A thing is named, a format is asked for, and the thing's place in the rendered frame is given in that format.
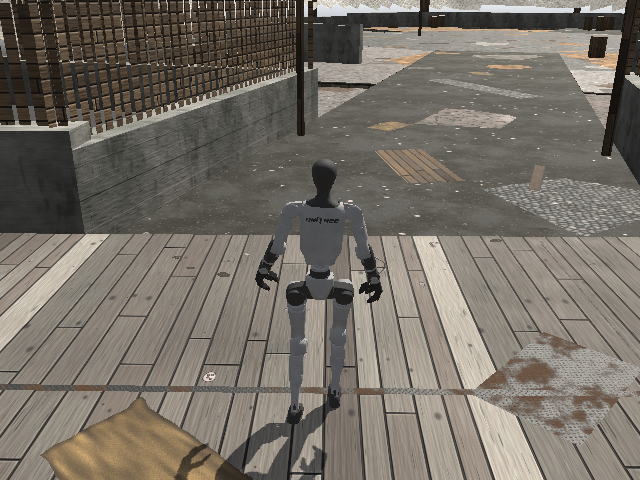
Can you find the left robot shin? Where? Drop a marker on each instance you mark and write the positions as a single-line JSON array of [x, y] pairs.
[[296, 371]]

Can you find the right robot upper arm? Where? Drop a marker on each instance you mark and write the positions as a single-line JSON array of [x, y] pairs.
[[354, 213]]

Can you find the left robot thigh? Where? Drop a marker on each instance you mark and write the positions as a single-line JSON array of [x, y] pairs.
[[296, 303]]

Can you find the left robot upper arm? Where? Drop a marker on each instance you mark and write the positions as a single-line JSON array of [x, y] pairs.
[[290, 211]]

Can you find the left robot hand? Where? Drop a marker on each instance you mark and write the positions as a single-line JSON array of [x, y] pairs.
[[271, 276]]

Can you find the robot right forearm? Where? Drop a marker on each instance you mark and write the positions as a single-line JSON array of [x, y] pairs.
[[370, 268]]

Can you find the right robot hand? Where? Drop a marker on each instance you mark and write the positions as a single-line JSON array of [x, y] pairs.
[[370, 288]]

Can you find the robot left forearm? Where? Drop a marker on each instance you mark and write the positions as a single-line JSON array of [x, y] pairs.
[[268, 260]]

